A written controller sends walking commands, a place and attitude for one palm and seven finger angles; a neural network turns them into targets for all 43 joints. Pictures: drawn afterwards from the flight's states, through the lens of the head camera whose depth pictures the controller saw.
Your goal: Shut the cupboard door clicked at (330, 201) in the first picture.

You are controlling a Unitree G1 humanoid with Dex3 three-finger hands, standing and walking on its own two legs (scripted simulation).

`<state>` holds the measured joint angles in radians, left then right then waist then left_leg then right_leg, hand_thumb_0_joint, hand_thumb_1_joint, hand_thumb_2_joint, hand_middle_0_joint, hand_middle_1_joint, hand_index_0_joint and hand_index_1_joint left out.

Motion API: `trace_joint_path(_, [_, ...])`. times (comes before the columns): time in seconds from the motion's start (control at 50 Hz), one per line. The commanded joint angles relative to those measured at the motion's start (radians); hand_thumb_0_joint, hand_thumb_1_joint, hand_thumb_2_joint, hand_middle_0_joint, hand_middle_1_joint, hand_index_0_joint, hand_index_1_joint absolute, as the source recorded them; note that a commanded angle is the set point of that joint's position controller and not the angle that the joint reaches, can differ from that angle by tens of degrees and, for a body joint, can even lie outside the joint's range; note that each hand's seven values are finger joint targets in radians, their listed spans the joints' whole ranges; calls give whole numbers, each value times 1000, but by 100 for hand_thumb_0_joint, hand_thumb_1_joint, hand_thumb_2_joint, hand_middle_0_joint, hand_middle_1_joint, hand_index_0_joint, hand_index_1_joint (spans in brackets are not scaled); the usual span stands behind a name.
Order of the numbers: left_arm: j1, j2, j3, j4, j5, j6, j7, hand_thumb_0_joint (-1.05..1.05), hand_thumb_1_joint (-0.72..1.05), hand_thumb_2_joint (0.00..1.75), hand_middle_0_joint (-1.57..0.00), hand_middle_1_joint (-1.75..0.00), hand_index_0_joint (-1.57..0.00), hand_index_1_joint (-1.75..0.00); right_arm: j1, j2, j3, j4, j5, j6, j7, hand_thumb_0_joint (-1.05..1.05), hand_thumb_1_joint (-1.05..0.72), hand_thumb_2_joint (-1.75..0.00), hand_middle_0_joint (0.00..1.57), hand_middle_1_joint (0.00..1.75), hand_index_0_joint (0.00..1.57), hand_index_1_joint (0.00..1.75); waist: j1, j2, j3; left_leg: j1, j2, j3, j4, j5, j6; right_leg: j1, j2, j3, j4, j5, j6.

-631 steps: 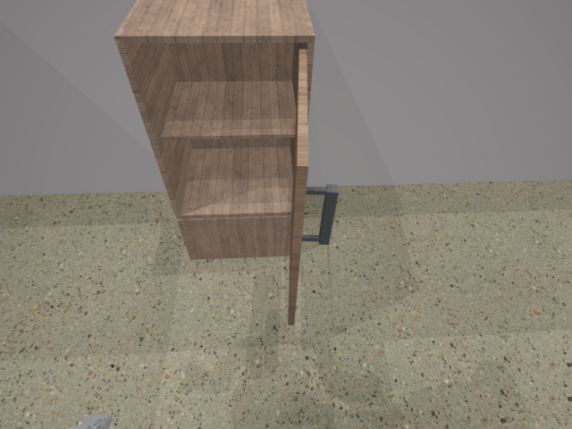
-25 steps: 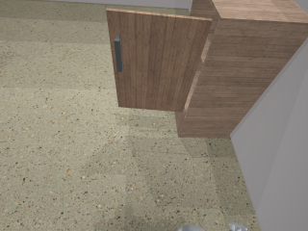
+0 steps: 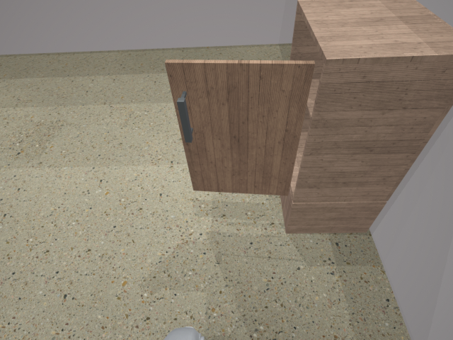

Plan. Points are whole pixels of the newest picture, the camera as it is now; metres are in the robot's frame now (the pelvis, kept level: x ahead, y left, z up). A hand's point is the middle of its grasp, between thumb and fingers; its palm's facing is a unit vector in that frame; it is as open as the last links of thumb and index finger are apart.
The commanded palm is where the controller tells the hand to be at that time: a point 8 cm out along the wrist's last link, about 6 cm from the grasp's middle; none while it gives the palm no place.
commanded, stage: take the last steps up to it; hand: left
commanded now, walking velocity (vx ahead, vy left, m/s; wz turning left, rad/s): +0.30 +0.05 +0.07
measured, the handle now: (186, 117) +0.75 +0.17 -0.06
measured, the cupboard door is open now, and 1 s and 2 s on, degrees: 85 85 85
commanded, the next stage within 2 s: come to a stop and stand still in 0.58 s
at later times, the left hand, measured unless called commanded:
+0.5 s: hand (119, 311) +0.21 +0.26 -0.17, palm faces +0.07 -0.98 -0.20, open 7.4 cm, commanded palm none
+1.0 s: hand (148, 250) +0.35 +0.23 -0.17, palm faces +0.03 -0.96 -0.27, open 7.3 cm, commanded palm none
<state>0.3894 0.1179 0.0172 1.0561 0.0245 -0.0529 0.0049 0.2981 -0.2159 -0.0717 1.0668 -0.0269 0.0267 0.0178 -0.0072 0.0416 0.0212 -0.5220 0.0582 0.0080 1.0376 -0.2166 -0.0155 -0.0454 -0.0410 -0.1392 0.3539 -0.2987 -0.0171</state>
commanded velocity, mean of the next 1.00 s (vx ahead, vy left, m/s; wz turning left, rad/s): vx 0.06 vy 0.03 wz -0.01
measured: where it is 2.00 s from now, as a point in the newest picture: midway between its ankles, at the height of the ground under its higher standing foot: outside the picture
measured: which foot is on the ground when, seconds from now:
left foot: up 0.00-0.22, down 0.24-0.72, up 0.74-1.00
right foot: down 0.00-0.24, up 0.26-0.70, down 0.72-1.00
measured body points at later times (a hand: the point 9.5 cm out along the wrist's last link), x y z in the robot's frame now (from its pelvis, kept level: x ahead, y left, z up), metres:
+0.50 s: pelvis +0.17 +0.07 +0.00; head +0.19 +0.08 +0.45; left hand +0.21 +0.32 -0.16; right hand +0.23 -0.16 -0.15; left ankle +0.16 +0.16 -0.75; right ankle +0.20 -0.06 -0.67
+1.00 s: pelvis +0.28 +0.04 -0.01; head +0.33 +0.02 +0.44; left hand +0.35 +0.28 -0.15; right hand +0.31 -0.20 -0.18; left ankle +0.24 +0.18 -0.68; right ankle +0.33 -0.06 -0.75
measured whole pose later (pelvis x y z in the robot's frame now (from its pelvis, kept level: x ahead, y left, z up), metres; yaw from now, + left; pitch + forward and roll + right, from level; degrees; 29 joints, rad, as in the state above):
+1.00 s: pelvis +0.28 +0.04 -0.01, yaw +0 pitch +0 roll +2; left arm 0.13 0.16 0.04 0.99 0.03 0.02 0.03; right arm 0.19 -0.19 -0.06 1.04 -0.01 0.06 -0.03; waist 0.00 0.03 0.12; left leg -0.44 0.01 0.01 1.04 -0.47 -0.06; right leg -0.33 -0.07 -0.12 0.51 -0.18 -0.04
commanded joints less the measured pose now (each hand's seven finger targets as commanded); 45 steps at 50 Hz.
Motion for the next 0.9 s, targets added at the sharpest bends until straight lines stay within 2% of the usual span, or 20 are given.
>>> trace_joint_path(0.0, [94, 149, 37, 5, -2, -37, 18, 0, 90, 90, -20, -30, -20, -30, -112, -3, 4, -90, 6, -37, 12, 0, -90, -90, 20, 30, 20, 30, 36, -167, 109, -144, 33, 33, -68, 42, -15, 7, -251, 131, -174, 338, -91])
trace_joint_path(0.14, [115, 178, 48, 59, 3, -22, 26, 0, 90, 90, -20, -30, -20, -30, -204, 17, 19, -117, 13, -63, 22, 0, -90, -90, 20, 30, 20, 30, 51, -216, 114, 46, -2, 104, -369, -13, 35, 8, -262, 84, -95, 427, -91])
trace_joint_path(0.18, [82, 192, 54, 62, -2, -17, 25, 0, 90, 90, -20, -30, -20, -30, -45, -16, 11, -68, 4, -77, 6, 0, -90, -90, 20, 30, 20, 30, -31, -173, 30, 284, -60, 142, -503, 14, 53, -24, -220, 28, 128, 565, -65])
trace_joint_path(0.2, [94, 167, 50, 59, -7, -14, 23, 0, 90, 90, -20, -30, -20, -30, 101, -68, -1, -22, -1, -84, -8, 0, -90, -90, 20, 30, 20, 30, -85, -83, -73, 519, -34, 109, -554, 63, 67, -108, -181, 6, 345, 517, -41])
trace_joint_path(0.22, [150, 112, 45, 47, -19, -10, 14, 0, 90, 90, -20, -30, -20, -30, 223, -188, -29, 4, -11, -92, -25, 0, -90, -90, 20, 30, 20, 30, -110, 161, -221, 764, 222, -227, -576, 161, 145, -341, -51, -42, 639, 106, 7])
trace_joint_path(0.24, [111, 84, 38, 11, -21, -15, 12, 0, 90, 90, -20, -30, -20, -30, 283, -234, -35, 17, 4, -81, -34, 0, -90, -90, 20, 30, 20, 30, -112, 215, -239, 795, 365, -432, -682, 282, 221, -485, 18, 41, 848, -288, 1])
trace_joint_path(0.26, [52, 85, 35, -4, -22, -3, 20, 0, 90, 90, -20, -30, -20, -30, 228, -234, -35, 13, 11, -78, -45, 0, -90, -90, 20, 30, 20, 30, -100, 225, -222, 717, 396, -440, -733, 177, 234, -542, -19, 121, 980, -275, -8])
trace_joint_path(0.3, [-57, 95, 47, -7, -11, -4, 4, 0, 90, 90, -20, -30, -20, -30, 78, -101, -6, -27, 6, -90, -44, 0, -90, -90, 20, 30, 20, 30, -57, 40, 8, 448, 311, -271, -779, 115, 207, -564, -92, 134, 970, -97, -7])
trace_joint_path(0.32, [-47, 77, 48, 1, -4, 1, -2, 0, 90, 90, -20, -30, -20, -30, 48, -62, 10, -29, 3, -100, -44, 0, -90, -90, 20, 30, 20, 30, -26, 23, 50, 359, 270, -198, -798, 172, 180, -521, -103, 130, 926, -55, 1])
trace_joint_path(0.36, [9, 52, 46, 13, 1, 20, -4, 0, 90, 90, -20, -30, -20, -30, 15, -23, 14, -39, 6, -114, -46, 0, -90, -90, 20, 30, 20, 30, 22, 45, 34, 314, 232, -103, -820, 250, 173, -466, -103, 114, 848, -20, 18])
trace_joint_path(0.4, [17, 52, 46, 4, 2, 36, -6, 0, 90, 90, -20, -30, -20, -30, -2, -31, 16, -52, 9, -115, -45, 0, -90, -90, 20, 30, 20, 30, 39, 55, 34, 320, 215, -44, -844, 274, 181, -478, -102, 107, 785, 22, 33])
trace_joint_path(0.6, [-223, 95, 46, -115, -2, 40, -16, 0, 90, 90, -20, -30, -20, -30, 43, -77, 4, -32, -2, -90, -43, 0, -90, -90, 20, 30, 20, 30, -3, 60, 92, 391, 222, -8, -781, 308, 178, -403, -55, 53, 332, 71, 20])
trace_joint_path(0.62, [-217, 97, 47, -115, -1, 36, -17, 0, 90, 90, -20, -30, -20, -30, 45, -81, 3, -26, -3, -86, -44, 0, -90, -90, 20, 30, 20, 30, 0, 57, 88, 388, 219, -8, -748, 304, 169, -355, -40, 40, 292, 72, 15])
trace_joint_path(0.66, [-110, 129, 52, -77, 0, 23, -14, 0, 90, 90, -20, -30, -20, -30, 48, -71, 9, -15, 3, -81, -43, 0, -90, -90, 20, 30, 20, 30, 48, -18, 31, 337, 162, 29, -582, 305, 123, -139, -1, 17, 157, 156, 6])
trace_joint_path(0.68, [-10, 172, 61, -44, 3, 6, -6, 0, 90, 90, -20, -30, -20, -30, 55, -41, 18, -11, 11, -84, -42, 0, -90, -90, 20, 30, 20, 30, 91, -112, -31, 252, 90, 76, -407, 248, 75, 31, -78, 115, 129, 372, -18])
trace_joint_path(0.7, [65, 252, 73, -20, 2, -6, 7, 0, 90, 90, -20, -30, -20, -30, 100, 12, 27, -21, 22, -87, -40, 0, -90, -90, 20, 30, 20, 30, 84, -276, -120, 100, -36, 135, -180, -131, 17, 181, -318, 382, 91, 774, -116])
trace_joint_path(0.72, [62, 269, 65, -21, -16, -5, 10, 0, 90, 90, -20, -30, -20, -30, 115, -15, 25, -22, 29, -69, -53, 0, -90, -90, 20, 30, 20, 30, 69, -225, -172, 171, -43, 39, -61, -413, 1, 98, -400, 411, 49, 1019, -207])
trace_joint_path(0.74, [-20, 258, 59, -35, -14, -2, 18, 0, 90, 90, -20, -30, -20, -30, 96, -1, 24, -14, 31, -53, -56, 0, -90, -90, 20, 30, 20, 30, 49, -241, -162, 178, -20, -17, -15, -414, -4, 20, -389, 396, 40, 1028, -222])
trace_joint_path(0.8, [-164, 212, 50, -76, -7, 29, 40, 0, 90, 90, -20, -30, -20, -30, 59, 12, 21, -1, 31, -9, -58, 0, -90, -90, 20, 30, 20, 30, 15, -108, -79, 175, -12, -33, 10, -334, -17, -121, -326, 266, 45, 919, -200])
trace_joint_path(0.88, [-177, 220, 69, -93, -2, 49, 45, 0, 90, 90, -20, -30, -20, -30, 37, -3, 4, -24, 19, 27, -46, 0, -90, -90, 20, 30, 20, 30, 20, -159, -84, 122, -40, -21, 65, -266, -40, -145, -306, 214, 28, 823, -180])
